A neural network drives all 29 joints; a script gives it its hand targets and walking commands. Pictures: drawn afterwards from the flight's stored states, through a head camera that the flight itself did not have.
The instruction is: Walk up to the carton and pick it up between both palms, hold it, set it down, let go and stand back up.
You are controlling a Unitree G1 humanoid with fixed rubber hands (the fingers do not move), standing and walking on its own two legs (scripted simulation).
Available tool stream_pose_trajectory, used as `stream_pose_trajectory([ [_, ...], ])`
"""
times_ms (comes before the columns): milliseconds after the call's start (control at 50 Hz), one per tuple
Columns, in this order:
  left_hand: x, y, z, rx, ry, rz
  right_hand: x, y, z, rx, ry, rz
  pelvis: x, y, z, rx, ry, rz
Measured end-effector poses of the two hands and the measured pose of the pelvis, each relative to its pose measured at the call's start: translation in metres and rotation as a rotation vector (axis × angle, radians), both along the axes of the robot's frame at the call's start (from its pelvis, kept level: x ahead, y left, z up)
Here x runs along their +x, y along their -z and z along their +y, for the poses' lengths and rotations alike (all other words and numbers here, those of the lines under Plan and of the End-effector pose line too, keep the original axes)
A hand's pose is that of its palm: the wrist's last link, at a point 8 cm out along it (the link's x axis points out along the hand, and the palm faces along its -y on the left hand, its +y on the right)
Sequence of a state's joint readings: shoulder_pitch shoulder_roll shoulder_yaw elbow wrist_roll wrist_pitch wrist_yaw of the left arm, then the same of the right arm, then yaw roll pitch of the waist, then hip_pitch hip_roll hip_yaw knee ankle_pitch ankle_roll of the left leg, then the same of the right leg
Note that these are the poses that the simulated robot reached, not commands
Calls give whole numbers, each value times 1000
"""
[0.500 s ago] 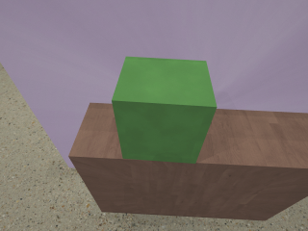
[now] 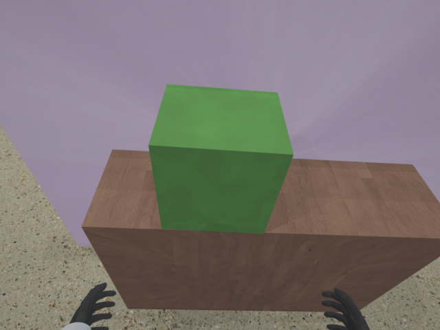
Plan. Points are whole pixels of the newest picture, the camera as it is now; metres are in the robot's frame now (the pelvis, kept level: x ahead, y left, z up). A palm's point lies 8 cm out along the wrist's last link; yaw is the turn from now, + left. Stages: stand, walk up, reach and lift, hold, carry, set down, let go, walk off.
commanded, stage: reach and lift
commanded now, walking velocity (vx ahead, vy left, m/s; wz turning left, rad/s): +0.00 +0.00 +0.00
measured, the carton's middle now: (217, 162) +0.48 +0.00 +0.02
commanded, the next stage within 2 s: none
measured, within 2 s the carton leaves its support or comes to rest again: neither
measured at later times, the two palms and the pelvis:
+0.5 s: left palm (71, 308) +0.18 +0.26 -0.05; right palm (339, 311) +0.18 -0.22 -0.04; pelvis +0.01 +0.02 +0.01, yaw -2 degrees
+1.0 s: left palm (81, 269) +0.23 +0.25 -0.01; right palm (334, 276) +0.23 -0.22 -0.02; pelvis +0.02 +0.02 +0.00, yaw -1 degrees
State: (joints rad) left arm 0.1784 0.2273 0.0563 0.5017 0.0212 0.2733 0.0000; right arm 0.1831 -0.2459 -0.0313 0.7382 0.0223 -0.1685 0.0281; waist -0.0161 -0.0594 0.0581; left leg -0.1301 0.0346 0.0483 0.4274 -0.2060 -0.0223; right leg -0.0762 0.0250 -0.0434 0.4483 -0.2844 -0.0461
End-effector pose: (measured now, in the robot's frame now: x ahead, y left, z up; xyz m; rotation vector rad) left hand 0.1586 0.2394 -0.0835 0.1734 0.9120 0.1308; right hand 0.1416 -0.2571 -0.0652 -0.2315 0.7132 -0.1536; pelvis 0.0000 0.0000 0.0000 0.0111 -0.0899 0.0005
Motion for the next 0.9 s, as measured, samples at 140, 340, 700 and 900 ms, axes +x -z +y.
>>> stream_pose_trajectory([
  [140,-10,-6,10,14,-38,-50,6,-2,26,61,-19,-20,-4,-2,3,1,12,20],
  [340,8,-25,17,-16,9,-187,19,-9,42,83,12,-109,3,-5,15,-5,22,40],
  [700,44,-43,9,-50,29,-398,57,-31,38,134,41,-260,20,-6,22,-12,29,55],
  [900,64,-62,9,-63,57,-524,76,-40,35,161,49,-372,22,-4,18,-10,24,53],
])
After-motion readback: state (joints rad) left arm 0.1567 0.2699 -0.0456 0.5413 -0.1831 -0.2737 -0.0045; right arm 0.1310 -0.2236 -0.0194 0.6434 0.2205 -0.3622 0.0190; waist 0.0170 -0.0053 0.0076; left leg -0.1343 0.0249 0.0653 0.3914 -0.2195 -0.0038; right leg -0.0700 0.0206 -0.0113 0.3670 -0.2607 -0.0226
